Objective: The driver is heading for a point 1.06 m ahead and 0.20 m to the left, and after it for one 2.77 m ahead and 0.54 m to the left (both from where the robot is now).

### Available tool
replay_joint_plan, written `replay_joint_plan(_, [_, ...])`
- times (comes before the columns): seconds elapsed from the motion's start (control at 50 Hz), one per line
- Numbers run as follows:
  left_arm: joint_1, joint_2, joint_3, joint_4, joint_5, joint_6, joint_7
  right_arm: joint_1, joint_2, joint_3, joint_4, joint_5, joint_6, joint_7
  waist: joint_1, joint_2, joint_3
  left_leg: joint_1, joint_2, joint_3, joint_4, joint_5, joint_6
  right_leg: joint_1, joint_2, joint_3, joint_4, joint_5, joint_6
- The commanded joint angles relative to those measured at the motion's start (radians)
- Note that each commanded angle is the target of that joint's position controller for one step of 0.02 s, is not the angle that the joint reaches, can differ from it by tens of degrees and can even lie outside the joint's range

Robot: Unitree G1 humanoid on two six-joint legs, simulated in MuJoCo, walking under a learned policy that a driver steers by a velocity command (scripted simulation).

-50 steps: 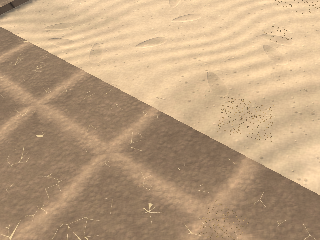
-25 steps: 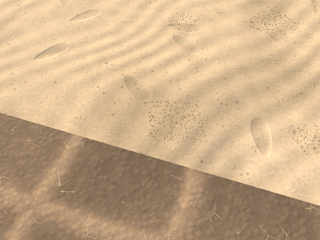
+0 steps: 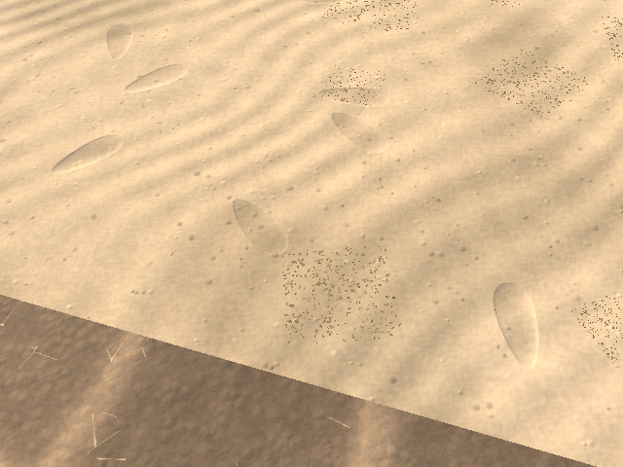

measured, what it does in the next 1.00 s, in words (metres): walks ahead, turning left: left foot, then right foot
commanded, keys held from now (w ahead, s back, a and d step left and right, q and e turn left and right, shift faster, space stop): w+q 0.60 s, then w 0.02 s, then w+e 0.38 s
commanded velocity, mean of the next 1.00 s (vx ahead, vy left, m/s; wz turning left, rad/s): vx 0.44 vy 0.00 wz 0.30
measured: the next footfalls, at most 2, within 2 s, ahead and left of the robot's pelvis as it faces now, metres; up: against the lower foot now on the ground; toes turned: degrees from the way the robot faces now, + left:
left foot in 0.10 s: +0.06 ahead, +0.12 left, +0.00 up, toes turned +5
right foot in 0.52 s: +0.37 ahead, -0.02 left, +0.00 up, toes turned +17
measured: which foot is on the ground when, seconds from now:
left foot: up 0.00-0.08, down 0.10-0.54, up 0.56-0.92, down 0.94-1.00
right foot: down 0.00-0.10, up 0.12-0.50, down 0.52-0.94, up 0.96-1.00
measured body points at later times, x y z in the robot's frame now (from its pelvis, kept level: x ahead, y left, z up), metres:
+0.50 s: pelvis +0.20 +0.05 +0.00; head +0.21 +0.06 +0.45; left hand +0.39 +0.32 -0.07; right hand +0.25 -0.20 -0.13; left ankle +0.02 +0.12 -0.73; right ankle +0.33 -0.03 -0.73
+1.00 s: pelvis +0.43 +0.16 -0.01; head +0.45 +0.18 +0.44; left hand +0.34 +0.39 -0.15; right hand +0.71 +0.03 -0.09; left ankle +0.47 +0.28 -0.73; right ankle +0.35 -0.02 -0.70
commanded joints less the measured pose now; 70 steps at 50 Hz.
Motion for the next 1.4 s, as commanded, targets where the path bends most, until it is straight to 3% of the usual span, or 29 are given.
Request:
replay_joint_plan(0.02, [-0.018,0.118,0.032,-0.047,-0.003,-0.024,0.015,0.01,-0.067,-0.016,-0.067,-0.005,-0.019,-0.015,-0.002,-0.149,-0.047,0.004,0.018,-0.042,-0.1,0.081,0.097,0.086,-0.339,0.336,-0.292,-0.303,-0.184])
replay_joint_plan(0.1, [-0.07,0.102,0.019,-0.044,0.033,0.009,0.015,0.083,-0.112,-0.051,-0.036,0.003,-0.068,0.014,-0.041,-0.038,-0.037,0.278,-0.059,-0.031,-0.339,0.143,0.173,-0.023,-0.204,0.101,-0.071,-0.347,-0.107])
replay_joint_plan(0.12, [-0.077,0.043,0.004,-0.072,0.054,0.014,0.021,0.149,-0.194,-0.073,-0.038,0.007,-0.081,-0.003,-0.052,0.141,-0.05,0.352,0.115,-0.364,-0.472,0.154,0.314,-0.129,-0.06,-0.02,0.242,-0.273,-0.014])
replay_joint_plan(0.14, [-0.139,0.038,-0.008,-0.116,0.043,0.001,-0.004,0.19,-0.237,-0.078,-0.058,0.009,-0.087,-0.012,-0.116,0.231,-0.018,0.487,0.26,-0.79,-0.653,-0.052,0.439,-0.425,0.076,0.11,0.346,-0.34,0.017])
replay_joint_plan(0.16, [-0.169,0.058,-0.004,-0.086,0.019,-0.004,-0.01,0.2,-0.152,-0.064,-0.038,-0.003,-0.084,-0.024,-0.143,0.156,0.064,0.506,0.261,-0.744,-0.674,-0.204,0.375,-0.548,0.015,0.197,0.436,-0.311,-0.005])
replay_joint_plan(0.24, [-0.116,0.048,-0.003,-0.041,0.063,-0.031,0.009,0.15,-0.045,-0.011,-0.03,-0.012,-0.042,-0.018,-0.055,0.046,0.025,0.437,0.165,-0.519,-0.615,0.184,0.314,-0.491,-0.017,0.173,0.546,-0.114,-0.001])
replay_joint_plan(0.32, [-0.175,0.018,-0.012,-0.045,0.023,-0.003,-0.014,0.141,-0.109,-0.024,-0.022,-0.005,-0.026,0.006,-0.057,0.051,0.021,0.319,0.077,-0.35,-0.634,0.363,0.291,-0.297,0.015,0.086,0.268,0.023,0.058])
replay_joint_plan(0.4, [-0.255,0.014,-0.022,-0.068,0.023,0.01,-0.034,0.202,-0.156,-0.049,0.015,-0.007,-0.019,0.038,-0.084,0.071,0.042,0.315,0.127,-0.405,-0.584,0.506,0.314,-0.215,0.036,0.062,0.08,0.08,0.05])
replay_joint_plan(0.46, [-0.254,0.037,-0.02,-0.061,0.015,0.001,-0.021,0.161,-0.151,-0.056,0.021,-0.018,-0.009,0.033,-0.052,0.07,0.032,0.355,0.151,-0.439,-0.537,0.605,0.28,-0.152,0.049,0.052,-0.01,0.145,0.008])
replay_joint_plan(0.5, [-0.116,0.096,0.003,-0.023,-0.008,-0.013,-0.009,0.11,-0.146,-0.056,0.015,-0.039,-0.01,0.034,0.028,0.054,-0.048,0.217,0.059,-0.387,-0.389,0.773,0.198,0.163,0.071,0.041,-0.001,0.246,-0.053])
replay_joint_plan(0.52, [0.079,0.133,0.014,0.021,-0.007,-0.025,0.001,0.094,-0.082,-0.036,-0.002,-0.048,-0.017,0.038,0.107,-0.033,-0.194,0.089,-0.052,-0.328,-0.15,0.699,0.122,0.442,-0.017,0.132,0.017,0.31,-0.154])
replay_joint_plan(0.54, [0.344,0.174,0.017,0.073,0.013,-0.024,0.009,0.255,0.04,0.0,-0.022,-0.068,-0.039,0.036,0.107,-0.264,-0.475,-0.192,-0.234,-0.241,0.19,0.098,0.035,0.907,-0.33,0.567,-0.052,0.389,-0.44])
replay_joint_plan(0.56, [0.44,0.126,0.005,0.118,0.035,-0.017,0.006,0.118,-0.031,-0.02,-0.018,-0.034,-0.044,0.051,0.178,-0.161,-0.308,-0.426,-0.192,-0.236,0.482,-0.138,0.039,0.813,-0.409,0.778,-0.204,0.128,-0.409])
replay_joint_plan(0.58, [0.304,0.102,0.003,0.109,0.023,-0.025,-0.002,0.043,-0.056,-0.035,-0.01,-0.02,-0.043,0.039,0.115,-0.105,-0.06,-0.491,-0.095,-0.23,0.557,-0.018,0.073,0.534,-0.383,0.649,-0.26,-0.134,-0.304])
replay_joint_plan(0.6, [0.189,0.011,-0.027,0.091,0.011,-0.023,-0.006,0.026,-0.067,-0.037,0.011,-0.027,-0.038,0.016,0.064,-0.084,-0.003,-0.44,-0.03,-0.192,0.538,0.069,0.095,0.344,-0.348,0.523,-0.304,-0.174,-0.257])
replay_joint_plan(0.64, [0.125,-0.079,-0.059,0.09,0.003,-0.018,0.001,0.008,-0.02,-0.016,0.015,-0.062,-0.021,0.007,0.005,-0.076,-0.049,-0.286,0.028,-0.184,0.418,0.146,0.106,0.215,-0.266,0.362,-0.371,0.087,-0.231])
replay_joint_plan(0.74, [0.098,0.044,-0.003,0.123,0.033,-0.038,-0.016,-0.113,0.013,0.015,-0.037,-0.034,0.011,0.012,-0.01,-0.038,-0.037,-0.164,0.024,-0.07,0.012,0.189,0.026,0.09,-0.154,0.141,-0.434,0.267,-0.248])
replay_joint_plan(0.76, [0.192,0.097,0.02,0.181,-0.051,-0.025,-0.022,-0.154,-0.002,0.0,-0.049,0.053,0.041,-0.007,-0.028,-0.043,0.054,-0.132,0.004,-0.019,-0.055,0.316,0.021,0.054,-0.138,0.111,-0.377,0.367,-0.173])
replay_joint_plan(0.8, [0.242,0.078,0.018,0.2,-0.056,-0.008,-0.03,-0.182,-0.005,0.007,-0.055,0.049,0.061,-0.015,-0.007,-0.109,0.031,-0.053,-0.017,-0.009,-0.152,0.378,0.012,0.048,-0.129,0.11,-0.348,0.362,-0.141])
replay_joint_plan(0.82, [0.176,0.037,0.0,0.177,0.06,-0.029,-0.077,-0.184,0.018,0.038,-0.055,-0.049,0.052,0.006,-0.008,-0.075,-0.018,-0.037,0.017,-0.113,-0.156,0.357,0.037,0.024,-0.194,0.191,-0.375,0.265,-0.23])
replay_joint_plan(0.88, [0.162,0.096,0.028,0.173,0.025,-0.035,-0.094,-0.233,-0.068,0.006,-0.069,-0.034,0.02,-0.01,-0.006,-0.05,-0.003,-0.033,0.0,-0.08,-0.275,0.361,0.085,0.14,-0.205,0.218,-0.29,0.212,-0.245])
replay_joint_plan(0.94, [0.241,0.075,0.018,0.201,0.035,-0.027,-0.069,-0.158,-0.146,-0.03,-0.062,0.005,-0.019,-0.039,-0.043,-0.027,-0.094,0.306,-0.01,-0.059,-0.291,0.411,0.183,0.074,-0.114,0.182,-0.054,0.325,-0.148])
replay_joint_plan(0.96, [0.343,-0.05,-0.019,0.177,0.042,-0.041,-0.063,0.016,-0.211,-0.042,-0.039,0.007,-0.025,-0.051,-0.064,0.171,-0.339,0.723,0.208,-0.323,-0.321,0.511,0.391,-0.164,0.042,0.087,0.268,0.123,-0.051])
replay_joint_plan(0.98, [0.316,-0.057,-0.032,0.164,0.045,-0.05,-0.074,0.199,-0.169,-0.036,-0.006,0.002,-0.017,-0.064,-0.151,0.222,-0.426,0.89,0.37,-0.687,-0.505,0.299,0.465,-0.384,0.113,0.123,0.498,-0.339,-0.023])
replay_joint_plan(1.0, [0.184,0.0,-0.008,0.159,0.028,-0.047,-0.075,0.207,-0.142,-0.037,0.033,-0.007,-0.027,-0.071,-0.161,0.113,-0.173,0.697,0.32,-0.624,-0.574,0.12,0.336,-0.506,0.039,0.198,0.624,-0.255,-0.052])
replay_joint_plan(1.02, [0.175,0.009,-0.002,0.172,0.016,-0.044,-0.055,0.124,-0.111,-0.034,0.037,0.007,-0.027,-0.077,-0.112,0.105,-0.075,0.542,0.302,-0.491,-0.599,0.083,0.285,-0.509,-0.009,0.177,0.682,-0.185,-0.061])
replay_joint_plan(1.1, [0.131,-0.053,-0.018,0.163,0.042,-0.022,-0.055,-0.003,0.026,0.004,0.01,-0.005,-0.025,-0.098,-0.004,0.042,-0.077,0.345,0.245,-0.212,-0.693,0.414,0.253,-0.343,-0.09,0.177,0.565,-0.069,-0.053])
replay_joint_plan(1.2, [0.078,-0.079,-0.026,0.164,0.025,-0.008,-0.123,0.093,-0.002,-0.011,0.049,-0.068,-0.019,-0.084,-0.01,0.028,-0.028,0.314,0.222,0.012,-0.702,0.626,0.254,-0.383,-0.086,0.148,0.493,0.262,-0.028])
replay_joint_plan(1.4, [-0.13,-0.047,-0.023,0.084,0.034,0.033,-0.095,0.278,-0.002,0.03,0.222,-0.058,-0.033,-0.055,-0.072,-0.009,0.12,0.488,0.214,0.148,-0.612,0.402,0.184,-0.391,-0.109,0.152,0.034,0.542,-0.057])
